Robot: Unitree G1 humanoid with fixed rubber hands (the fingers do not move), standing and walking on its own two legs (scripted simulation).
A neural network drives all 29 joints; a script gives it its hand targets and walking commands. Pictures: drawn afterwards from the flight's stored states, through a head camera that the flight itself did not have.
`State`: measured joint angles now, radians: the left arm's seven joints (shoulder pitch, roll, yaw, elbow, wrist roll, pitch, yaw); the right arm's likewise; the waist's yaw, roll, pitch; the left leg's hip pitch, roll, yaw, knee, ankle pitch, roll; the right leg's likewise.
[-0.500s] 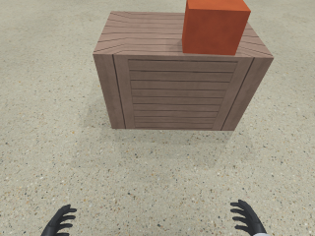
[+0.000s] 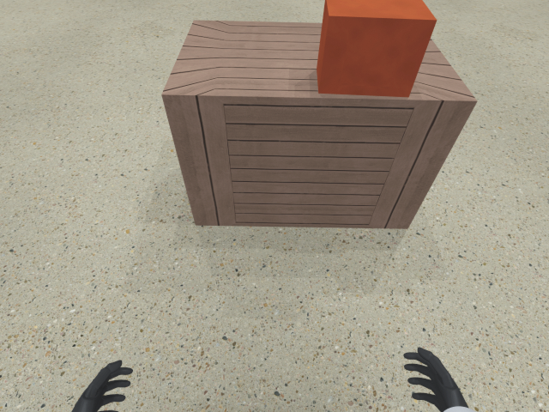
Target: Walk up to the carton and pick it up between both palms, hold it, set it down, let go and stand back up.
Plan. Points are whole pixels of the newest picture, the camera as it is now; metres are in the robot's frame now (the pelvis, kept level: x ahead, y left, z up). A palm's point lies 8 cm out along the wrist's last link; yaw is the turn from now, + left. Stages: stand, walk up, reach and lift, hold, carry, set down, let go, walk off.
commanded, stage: stand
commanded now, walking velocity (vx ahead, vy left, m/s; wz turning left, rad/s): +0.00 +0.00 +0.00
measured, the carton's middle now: (368, 48) +1.09 -0.27 +0.03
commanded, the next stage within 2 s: none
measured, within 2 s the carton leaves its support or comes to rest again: neither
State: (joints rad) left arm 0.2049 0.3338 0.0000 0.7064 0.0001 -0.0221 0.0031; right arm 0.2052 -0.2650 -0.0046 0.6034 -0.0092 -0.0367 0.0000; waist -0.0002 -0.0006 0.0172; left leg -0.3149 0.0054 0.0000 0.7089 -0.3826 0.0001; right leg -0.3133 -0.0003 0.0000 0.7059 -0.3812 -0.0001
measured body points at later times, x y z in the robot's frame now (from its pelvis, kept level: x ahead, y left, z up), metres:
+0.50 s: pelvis -0.01 +0.00 +0.00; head -0.02 +0.00 +0.45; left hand +0.12 +0.28 -0.10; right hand +0.15 -0.25 -0.08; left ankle +0.00 +0.12 -0.72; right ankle +0.00 -0.12 -0.72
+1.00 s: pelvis -0.02 +0.00 +0.00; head -0.03 +0.00 +0.45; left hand +0.10 +0.29 -0.10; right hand +0.14 -0.26 -0.08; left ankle +0.00 +0.12 -0.72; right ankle +0.00 -0.12 -0.72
